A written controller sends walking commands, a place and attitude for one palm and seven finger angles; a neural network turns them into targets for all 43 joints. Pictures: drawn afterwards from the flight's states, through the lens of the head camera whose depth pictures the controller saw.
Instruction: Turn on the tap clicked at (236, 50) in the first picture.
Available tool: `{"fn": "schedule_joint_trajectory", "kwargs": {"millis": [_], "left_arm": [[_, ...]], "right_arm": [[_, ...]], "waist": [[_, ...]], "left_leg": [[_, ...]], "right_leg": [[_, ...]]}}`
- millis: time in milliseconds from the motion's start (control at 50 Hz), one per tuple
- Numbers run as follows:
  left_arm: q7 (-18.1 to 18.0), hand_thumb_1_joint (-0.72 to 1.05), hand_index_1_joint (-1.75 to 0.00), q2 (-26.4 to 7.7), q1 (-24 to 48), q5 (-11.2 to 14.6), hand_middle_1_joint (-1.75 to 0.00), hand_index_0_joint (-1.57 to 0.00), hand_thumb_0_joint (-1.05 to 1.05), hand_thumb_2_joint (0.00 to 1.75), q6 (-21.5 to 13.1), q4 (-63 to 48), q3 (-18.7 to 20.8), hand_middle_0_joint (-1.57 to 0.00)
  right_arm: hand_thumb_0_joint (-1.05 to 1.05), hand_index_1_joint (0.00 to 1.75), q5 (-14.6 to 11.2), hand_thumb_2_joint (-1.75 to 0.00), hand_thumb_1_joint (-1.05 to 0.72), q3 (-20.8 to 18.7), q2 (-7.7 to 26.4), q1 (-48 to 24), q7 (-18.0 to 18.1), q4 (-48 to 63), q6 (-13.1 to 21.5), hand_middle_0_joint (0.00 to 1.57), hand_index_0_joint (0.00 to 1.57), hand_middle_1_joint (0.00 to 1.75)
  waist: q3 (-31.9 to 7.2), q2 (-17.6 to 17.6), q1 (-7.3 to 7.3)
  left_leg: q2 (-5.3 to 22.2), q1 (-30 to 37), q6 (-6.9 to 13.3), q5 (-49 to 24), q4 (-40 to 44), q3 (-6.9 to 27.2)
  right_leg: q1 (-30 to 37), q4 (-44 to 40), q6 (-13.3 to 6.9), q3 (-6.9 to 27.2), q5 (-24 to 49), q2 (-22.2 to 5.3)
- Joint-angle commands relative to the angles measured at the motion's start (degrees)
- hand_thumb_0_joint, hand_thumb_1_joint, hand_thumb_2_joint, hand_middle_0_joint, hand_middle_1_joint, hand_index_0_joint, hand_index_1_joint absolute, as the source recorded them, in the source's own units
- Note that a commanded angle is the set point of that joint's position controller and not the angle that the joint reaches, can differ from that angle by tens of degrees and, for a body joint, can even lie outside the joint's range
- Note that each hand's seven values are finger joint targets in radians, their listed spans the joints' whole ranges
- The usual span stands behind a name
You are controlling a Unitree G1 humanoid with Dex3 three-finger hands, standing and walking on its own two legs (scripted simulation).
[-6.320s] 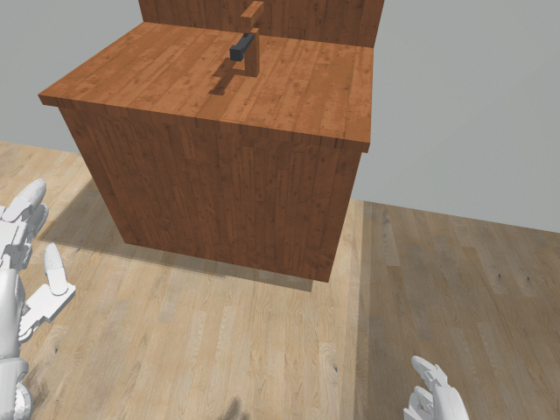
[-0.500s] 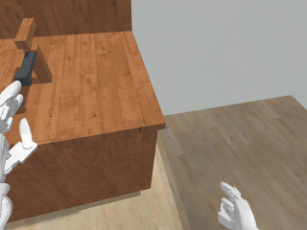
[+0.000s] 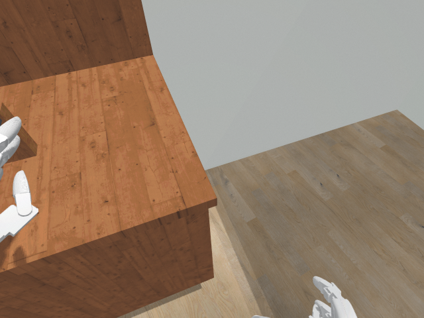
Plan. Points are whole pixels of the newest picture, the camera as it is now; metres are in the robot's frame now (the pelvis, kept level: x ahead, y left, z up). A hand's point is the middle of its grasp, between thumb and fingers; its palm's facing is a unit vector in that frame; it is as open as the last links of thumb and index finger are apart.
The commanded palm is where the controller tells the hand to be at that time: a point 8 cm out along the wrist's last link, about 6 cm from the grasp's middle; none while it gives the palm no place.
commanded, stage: come to a stop and stand still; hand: left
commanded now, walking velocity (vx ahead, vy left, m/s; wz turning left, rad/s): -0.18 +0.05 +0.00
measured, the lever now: out of the picture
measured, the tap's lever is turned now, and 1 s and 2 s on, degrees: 0 0 0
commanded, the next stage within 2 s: look again from close up in 1.12 s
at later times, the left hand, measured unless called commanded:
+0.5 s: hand out of the picture +0.23 +0.30 +0.19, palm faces +0.46 -0.82 -0.34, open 7.5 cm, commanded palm +0.18 +0.33 +0.20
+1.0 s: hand out of the picture +0.26 +0.31 +0.19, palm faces +0.38 -0.84 -0.38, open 7.5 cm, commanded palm +0.21 +0.34 +0.20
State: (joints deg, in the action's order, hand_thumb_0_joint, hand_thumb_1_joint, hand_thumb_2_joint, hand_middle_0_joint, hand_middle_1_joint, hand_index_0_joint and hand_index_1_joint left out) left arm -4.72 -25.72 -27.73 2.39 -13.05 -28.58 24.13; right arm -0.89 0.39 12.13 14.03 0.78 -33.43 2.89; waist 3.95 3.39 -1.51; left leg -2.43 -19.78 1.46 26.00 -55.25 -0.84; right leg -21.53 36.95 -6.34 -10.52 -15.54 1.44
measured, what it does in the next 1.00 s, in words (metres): steps on the spot: left foot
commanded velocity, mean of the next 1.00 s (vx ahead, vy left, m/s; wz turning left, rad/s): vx -0.01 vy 0.01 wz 0.00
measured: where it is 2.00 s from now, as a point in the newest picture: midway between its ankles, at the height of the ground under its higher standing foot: outside the picture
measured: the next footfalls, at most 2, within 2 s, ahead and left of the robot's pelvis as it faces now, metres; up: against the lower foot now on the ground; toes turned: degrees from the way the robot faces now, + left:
left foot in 0.28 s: +0.08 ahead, +0.17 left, +0.00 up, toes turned +3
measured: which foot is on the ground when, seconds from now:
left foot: up 0.00-0.26, down 0.28-1.00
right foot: down 0.00-1.00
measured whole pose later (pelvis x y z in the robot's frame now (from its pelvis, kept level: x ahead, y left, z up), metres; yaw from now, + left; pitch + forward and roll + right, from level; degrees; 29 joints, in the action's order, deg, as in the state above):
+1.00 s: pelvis +0.04 +0.07 +0.03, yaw -1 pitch +0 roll -1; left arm -8.1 -20.1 -26.9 2.7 -8.1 -27.2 19.4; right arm -0.8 0.5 12.1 12.2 3.4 -33.4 4.3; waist 0.9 0.5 0.1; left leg 1.7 -11.7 0.6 14.1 -26.2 -3.9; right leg -11.7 22.7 0.8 -6.5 -10.4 -2.6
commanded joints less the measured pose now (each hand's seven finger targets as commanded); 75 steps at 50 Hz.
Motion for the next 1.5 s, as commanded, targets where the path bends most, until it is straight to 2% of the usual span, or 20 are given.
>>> {"fn": "schedule_joint_trajectory", "kwargs": {"millis": [0, 60, 80, 180, 220, 260, 340, 500, 700, 860, 1180, 1200, 1220, 1240, 1260, 1300, 1360, 1420, 1460, 1480], "left_arm": [[-3.58, 0.9, -0.3, -7.63, 4.04, 1.16, -0.3, -0.2, 0.0, 0.9, -3.86, -11.31, 8.67, -0.2], [-4.45, 0.9, -0.3, -6.93, 8.32, -0.04, -0.3, -0.2, 0.0, 0.9, -4.05, -14.44, 6.34, -0.2], [-4.76, 0.9, -0.3, -6.16, 7.54, 0.0, -0.3, -0.2, 0.0, 0.9, -3.59, -13.13, 5.43, -0.2], [-5.81, 0.9, -0.3, -5.06, 7.95, 0.19, -0.3, -0.2, 0.0, 0.9, -1.57, -11.96, 4.13, -0.2], [-5.58, 0.9, -0.3, -4.67, 8.37, 0.29, -0.3, -0.2, 0.0, 0.9, -1.14, -11.71, 3.74, -0.2], [-5.22, 0.9, -0.3, -4.65, 9.93, 0.47, -0.3, -0.2, 0.0, 0.9, -0.92, -11.38, 3.66, -0.2], [-4.37, 0.9, -0.3, -3.37, 9.62, -0.19, -0.3, -0.2, 0.0, 0.9, -0.42, -9.18, 2.24, -0.2], [-4.36, 0.9, -0.3, -2.33, 12.37, -0.55, -0.3, -0.2, 0.0, 0.9, 1.0, -9.9, -0.41, -0.2], [-4.64, 0.9, -0.3, -2.7, 10.22, -0.29, -0.3, -0.2, 0.0, 0.9, 1.55, -9.43, 0.6, -0.2], [-4.85, 0.9, -0.3, -3.44, 4.11, 0.29, -0.3, -0.2, 0.0, 0.9, 1.55, -10.36, 1.92, -0.2], [-5.32, 0.9, -0.3, -2.49, 9.71, 0.3, -0.3, -0.2, 0.0, 0.9, 2.34, -10.24, -0.38, -0.2], [-4.4, 0.9, -0.3, -47.76, 67.47, -9.59, -0.3, -0.2, 0.0, 0.9, -3.53, -21.88, 31.32, -0.2], [-1.51, 0.9, -0.3, -12.74, 32.01, -4.18, -0.3, -0.2, 0.0, 0.9, -1.15, 12.97, 9.43, -0.2], [-1.93, 0.9, -0.3, -7.83, 17.94, -1.34, -0.3, -0.2, 0.0, 0.9, -1.51, 5.8, 5.45, -0.2], [-2.21, 0.9, -0.3, 0.46, 12.81, 0.09, -0.3, -0.2, 0.0, 0.9, -0.52, 9.43, -0.85, -0.2], [-2.1, 0.9, -0.3, -1.24, 11.39, 0.27, -0.3, -0.2, 0.0, 0.9, -2.34, -2.56, -1.82, -0.2], [-2.32, 0.9, -0.3, -0.94, 2.81, 0.62, -0.3, -0.2, 0.0, 0.9, -2.09, -8.57, -2.91, -0.2], [-2.84, 0.9, -0.3, -6.37, 4.05, 0.44, -0.3, -0.2, 0.0, 0.9, -2.19, -11.4, 3.42, -0.2], [-3.59, 0.9, -0.3, -11.01, 5.7, 0.69, -0.3, -0.2, 0.0, 0.9, -2.4, -11.69, 9.13, -0.2], [-3.3, 0.9, -0.3, -7.85, 6.61, 0.99, -0.3, -0.2, 0.0, 0.9, -2.71, -11.21, 6.97, -0.2]], "right_arm": [[0.0, 0.3, 0.01, -0.9, -0.9, -2.86, 6.47, -6.3, -0.25, 9.83, 4.28, 0.2, 0.2, 0.3], [0.0, 0.3, 0.83, -0.9, -0.9, -1.04, 4.73, -8.06, 0.67, 8.25, 3.4, 0.2, 0.2, 0.3], [0.0, 0.3, 1.05, -0.9, -0.9, -0.47, 3.81, -8.19, 1.38, 8.0, 3.54, 0.2, 0.2, 0.3], [0.0, 0.3, 1.67, -0.9, -0.9, -0.95, 4.02, -7.49, 3.19, 7.0, 5.41, 0.2, 0.2, 0.3], [0.0, 0.3, 1.29, -0.9, -0.9, -1.66, 4.7, -7.01, 3.32, 7.44, 5.45, 0.2, 0.2, 0.3], [0.0, 0.3, 0.73, -0.9, -0.9, -2.3, 5.86, -7.59, 3.68, 8.2, 5.31, 0.2, 0.2, 0.3], [0.0, 0.3, 0.54, -0.9, -0.9, -1.64, 5.95, -7.4, 3.03, 9.11, 5.24, 0.2, 0.2, 0.3], [0.0, 0.3, 0.91, -0.9, -0.9, -1.19, 5.69, -7.06, 2.66, 8.91, 5.93, 0.2, 0.2, 0.3], [0.0, 0.3, 0.66, -0.9, -0.9, -1.34, 5.96, -7.13, 2.89, 8.65, 5.29, 0.2, 0.2, 0.3], [0.0, 0.3, 0.34, -0.9, -0.9, -2.31, 6.15, -7.15, 2.88, 8.69, 4.93, 0.2, 0.2, 0.3], [0.0, 0.3, 0.49, -0.9, -0.9, -2.11, 6.01, -7.54, 3.75, 8.74, 3.94, 0.2, 0.2, 0.3], [0.0, 0.3, 3.32, -0.9, -0.9, -3.07, 7.49, 0.55, 3.12, 8.28, 6.37, 0.2, 0.2, 0.3], [0.0, 0.3, 1.58, -0.9, -0.9, -1.21, 0.89, -2.9, 2.59, 3.42, 6.31, 0.2, 0.2, 0.3], [0.0, 0.3, 0.9, -0.9, -0.9, -2.92, 4.12, -4.37, 2.36, 8.89, 7.06, 0.2, 0.2, 0.3], [0.0, 0.3, -0.29, -0.9, -0.9, -3.07, 4.8, -6.16, 1.86, 8.26, 7.37, 0.2, 0.2, 0.3], [0.0, 0.3, 0.38, -0.9, -0.9, -3.49, 6.59, -5.57, 0.64, 8.91, 7.43, 0.2, 0.2, 0.3], [0.0, 0.3, -0.03, -0.9, -0.9, -2.7, 5.8, -8.53, -0.38, 9.62, 7.81, 0.2, 0.2, 0.3], [0.0, 0.3, 0.42, -0.9, -0.9, -2.86, 6.48, -8.08, 0.55, 10.44, 7.66, 0.2, 0.2, 0.3], [0.0, 0.3, 0.41, -0.9, -0.9, -2.75, 6.46, -9.01, 1.72, 10.12, 7.25, 0.2, 0.2, 0.3], [0.0, 0.3, 0.53, -0.9, -0.9, -2.66, 6.27, -8.57, 2.02, 10.49, 7.15, 0.2, 0.2, 0.3]], "waist": [[-11.52, -7.46, 2.72], [-9.94, -3.85, 2.19], [-9.37, -6.06, 2.4], [-7.93, -7.9, 2.98], [-7.54, -5.72, 2.78], [-6.74, -2.16, 2.53], [-8.24, 5.81, 2.77], [-8.01, -1.0, 2.49], [-8.59, 3.2, 2.41], [-12.65, -0.05, 2.24], [-8.88, 0.34, 2.16], [2.3, -9.99, 3.66], [-10.79, -11.39, 3.2], [-6.6, -6.34, 5.22], [-11.95, 0.96, 4.03], [-15.14, 5.92, 3.92], [-13.77, -0.67, 3.99], [-10.81, -8.5, 3.56], [-9.49, -6.58, 3.14], [-8.58, -4.73, 2.77]], "left_leg": [[5.67, -14.53, -3.01, -0.54, -18.69, 7.82], [7.46, -2.5, -2.57, -3.15, -4.52, 3.97], [5.8, 0.38, -2.49, -5.9, -0.05, -0.09], [2.58, 7.67, -2.26, -12.44, 19.14, -5.34], [2.8, 9.17, -2.09, -14.24, 25.13, -3.59], [7.35, 8.7, -0.88, -16.99, 30.27, 2.22], [9.99, -1.11, -0.28, -20.28, 35.26, 4.57], [5.52, 0.02, -1.85, -6.63, 35.45, 0.42], [6.22, -0.04, -1.97, -10.98, 39.35, 2.57], [5.5, 4.78, -3.22, -27.52, 33.96, 0.78], [4.76, 4.28, -2.19, -17.42, 35.81, 0.21], [8.12, -2.93, -0.43, -22.65, 25.53, -1.03], [3.16, 5.84, -0.27, -21.7, 28.32, -0.96], [4.76, 7.21, -1.49, -22.25, 28.49, -0.94], [5.0, 10.64, -1.66, -22.37, 29.86, -2.37], [6.04, 8.93, -0.9, -25.04, 30.8, -0.64], [7.39, 6.83, -0.09, -19.92, 32.25, 0.83], [6.4, 3.49, -0.6, -14.83, 32.69, 1.57], [6.38, 4.61, -0.53, -13.49, 33.73, 2.12], [6.71, 3.65, -0.18, -13.1, 34.56, 2.81]], "right_leg": [[15.87, -14.93, -7.44, 31.78, 24.84, -25.84], [3.18, -15.19, -2.78, 18.1, 17.87, -19.83], [1.23, -17.04, -1.62, 14.48, 11.35, -17.23], [2.7, -18.57, 0.4, 14.2, -2.74, -15.07], [3.67, -16.6, 2.44, 13.61, -3.71, -12.75], [3.51, -12.22, 4.64, 11.96, -6.04, -8.71], [14.56, -6.32, 6.51, 7.9, 6.3, -3.65], [14.41, -16.65, 6.07, 10.28, -0.9, -4.6], [18.64, -14.67, 6.37, 7.66, 6.22, -2.47], [20.37, -13.48, 5.91, 7.1, 18.58, -3.43], [17.88, -17.67, 6.22, 8.41, 11.54, -3.83], [6.31, -21.15, 7.87, 12.51, 14.44, -8.07], [11.43, -16.96, 2.05, 11.74, 19.32, -10.73], [11.77, -19.0, 4.33, 15.12, 22.5, -9.16], [15.59, -15.06, 3.34, 13.52, 20.31, -9.32], [18.25, -13.05, 4.49, 11.69, 16.85, -8.38], [17.87, -13.05, 5.65, 9.94, 11.16, -6.65], [16.45, -14.68, 5.76, 9.67, 5.71, -6.24], [14.07, -15.03, 5.77, 9.7, 3.19, -6.04], [14.21, -14.44, 5.65, 9.16, 2.9, -6.0]]}}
